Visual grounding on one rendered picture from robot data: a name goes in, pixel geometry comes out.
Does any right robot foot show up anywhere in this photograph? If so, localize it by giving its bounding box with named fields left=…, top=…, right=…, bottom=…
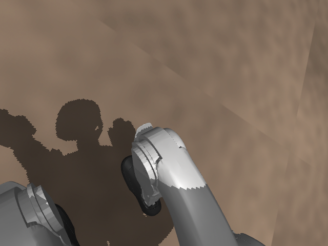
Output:
left=121, top=155, right=161, bottom=216

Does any right robot hand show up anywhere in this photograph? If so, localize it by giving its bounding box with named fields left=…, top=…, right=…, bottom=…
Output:
left=232, top=230, right=265, bottom=246

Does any left robot foot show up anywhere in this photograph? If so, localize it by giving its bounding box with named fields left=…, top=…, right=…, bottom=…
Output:
left=55, top=204, right=80, bottom=246

